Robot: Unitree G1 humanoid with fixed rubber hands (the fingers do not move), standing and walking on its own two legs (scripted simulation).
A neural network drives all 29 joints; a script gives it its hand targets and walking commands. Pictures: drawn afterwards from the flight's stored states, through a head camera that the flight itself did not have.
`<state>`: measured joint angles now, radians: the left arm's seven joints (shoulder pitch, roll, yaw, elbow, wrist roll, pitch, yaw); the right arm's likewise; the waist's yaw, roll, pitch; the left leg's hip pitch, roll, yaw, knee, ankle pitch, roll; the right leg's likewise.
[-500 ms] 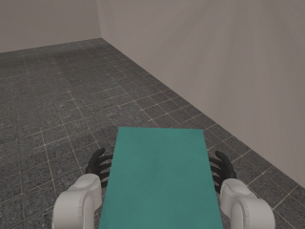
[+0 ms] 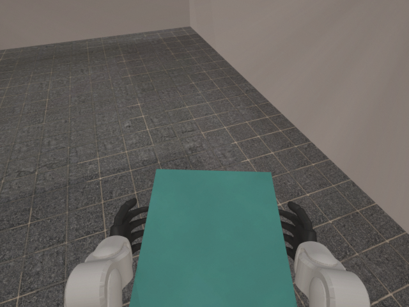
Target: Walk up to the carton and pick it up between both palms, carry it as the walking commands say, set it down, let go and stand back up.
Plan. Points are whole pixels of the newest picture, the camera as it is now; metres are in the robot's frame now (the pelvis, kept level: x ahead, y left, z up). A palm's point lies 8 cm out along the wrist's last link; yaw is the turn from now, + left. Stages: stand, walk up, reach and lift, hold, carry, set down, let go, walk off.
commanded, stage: carry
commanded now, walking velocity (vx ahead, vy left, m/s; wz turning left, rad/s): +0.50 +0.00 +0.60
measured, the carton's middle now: (210, 257) +0.24 +0.00 +0.00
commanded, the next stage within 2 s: none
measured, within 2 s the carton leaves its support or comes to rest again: neither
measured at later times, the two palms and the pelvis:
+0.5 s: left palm (103, 142) +0.52 +0.26 +0.06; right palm (216, 123) +0.59 -0.03 +0.06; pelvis +0.34 +0.06 -0.04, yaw +15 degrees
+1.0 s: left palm (50, 91) +0.76 +0.49 +0.07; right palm (135, 59) +0.93 +0.25 +0.10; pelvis +0.66 +0.22 +0.00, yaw +36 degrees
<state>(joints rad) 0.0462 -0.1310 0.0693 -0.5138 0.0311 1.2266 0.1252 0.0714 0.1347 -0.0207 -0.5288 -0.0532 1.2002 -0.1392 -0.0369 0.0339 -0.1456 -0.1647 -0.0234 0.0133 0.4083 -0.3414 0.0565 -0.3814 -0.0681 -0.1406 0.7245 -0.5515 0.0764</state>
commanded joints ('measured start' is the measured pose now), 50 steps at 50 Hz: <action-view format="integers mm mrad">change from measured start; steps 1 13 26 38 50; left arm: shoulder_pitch -337 -373 -315 -368 -395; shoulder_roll -789 -743 -640 -872 -759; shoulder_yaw -632 -669 -599 -717 -738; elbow -124 -209 -164 -175 -181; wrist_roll -263 -311 -216 -246 -266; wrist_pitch -65 -74 -42 -124 -62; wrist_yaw -102 -116 -120 -109 -65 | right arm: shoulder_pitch -402 -306 -398 -405 -296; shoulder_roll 773 753 708 803 679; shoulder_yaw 628 590 638 610 523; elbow -170 -99 -124 -157 -177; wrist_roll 307 232 277 301 269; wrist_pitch -29 -40 -10 -80 -44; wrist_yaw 111 100 103 185 138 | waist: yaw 1 60 -5 31 -22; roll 67 -166 143 58 160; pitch -145 -65 -95 -91 -26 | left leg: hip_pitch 285 -591 324 217 525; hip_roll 220 71 236 157 129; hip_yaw -228 96 -444 -195 -229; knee -63 472 -72 -214 -76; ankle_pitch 516 82 145 522 1328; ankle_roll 131 -13 243 53 35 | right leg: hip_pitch -69 651 -142 -351 -459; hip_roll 42 -288 28 -111 61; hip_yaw -52 48 -86 92 -66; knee -210 -492 577 363 -38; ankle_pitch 196 777 152 394 500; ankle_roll -2 -125 2 51 13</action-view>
